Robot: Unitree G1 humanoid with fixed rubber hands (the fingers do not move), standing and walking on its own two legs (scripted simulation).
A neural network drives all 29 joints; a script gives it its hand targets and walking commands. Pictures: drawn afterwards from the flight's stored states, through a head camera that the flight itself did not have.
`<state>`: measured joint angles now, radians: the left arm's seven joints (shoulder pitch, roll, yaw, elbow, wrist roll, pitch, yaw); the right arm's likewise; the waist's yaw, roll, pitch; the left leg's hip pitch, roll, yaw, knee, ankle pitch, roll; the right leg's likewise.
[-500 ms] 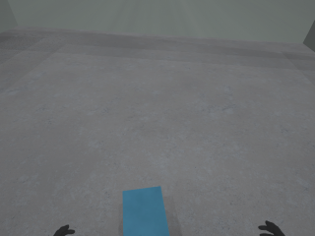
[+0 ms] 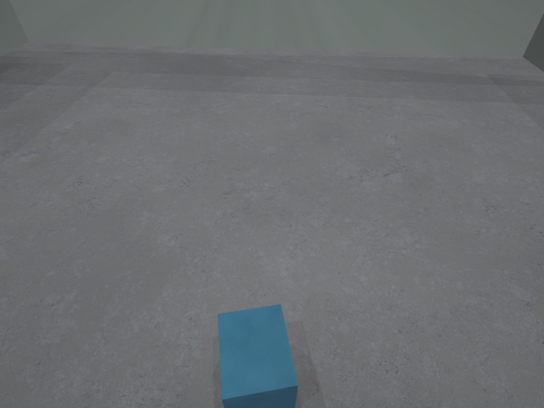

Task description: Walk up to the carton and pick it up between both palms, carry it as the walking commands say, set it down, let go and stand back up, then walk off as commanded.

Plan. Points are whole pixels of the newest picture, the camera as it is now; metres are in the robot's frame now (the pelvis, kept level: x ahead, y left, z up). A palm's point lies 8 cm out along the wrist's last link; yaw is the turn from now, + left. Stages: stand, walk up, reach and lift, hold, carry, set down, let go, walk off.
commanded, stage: stand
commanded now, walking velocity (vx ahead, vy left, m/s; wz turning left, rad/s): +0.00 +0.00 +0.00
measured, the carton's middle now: (255, 362) +0.47 +0.08 -0.65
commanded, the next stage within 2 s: walk off in 1.04 s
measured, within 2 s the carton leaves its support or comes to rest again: neither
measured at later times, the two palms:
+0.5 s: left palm out of the picture +0.06 +0.27 -0.11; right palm out of the picture +0.06 -0.32 -0.10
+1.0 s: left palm out of the picture +0.05 +0.27 -0.11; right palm out of the picture +0.04 -0.33 -0.11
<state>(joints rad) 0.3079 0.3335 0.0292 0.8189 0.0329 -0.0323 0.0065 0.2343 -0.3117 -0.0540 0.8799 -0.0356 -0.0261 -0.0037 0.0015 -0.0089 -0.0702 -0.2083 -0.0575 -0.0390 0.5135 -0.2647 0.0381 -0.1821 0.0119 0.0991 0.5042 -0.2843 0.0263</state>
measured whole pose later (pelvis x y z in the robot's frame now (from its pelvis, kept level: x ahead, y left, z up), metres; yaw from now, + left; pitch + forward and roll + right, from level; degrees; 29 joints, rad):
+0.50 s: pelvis -0.02 -0.02 +0.00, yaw +0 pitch -3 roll +0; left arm 0.23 0.35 0.00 0.96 0.02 -0.04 0.01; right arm 0.18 -0.34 -0.04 1.01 -0.02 -0.02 0.00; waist -0.01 -0.01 -0.01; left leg -0.19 -0.03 -0.06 0.47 -0.22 0.01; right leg -0.17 0.04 0.08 0.47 -0.24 0.00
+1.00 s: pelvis -0.02 -0.03 +0.01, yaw +1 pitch -3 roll +0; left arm 0.18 0.36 -0.01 1.05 0.02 -0.03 0.00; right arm 0.16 -0.35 -0.03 1.08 -0.01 -0.02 0.00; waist -0.01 -0.01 0.02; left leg -0.17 -0.02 -0.07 0.41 -0.19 -0.01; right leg -0.15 0.05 0.08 0.41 -0.20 -0.01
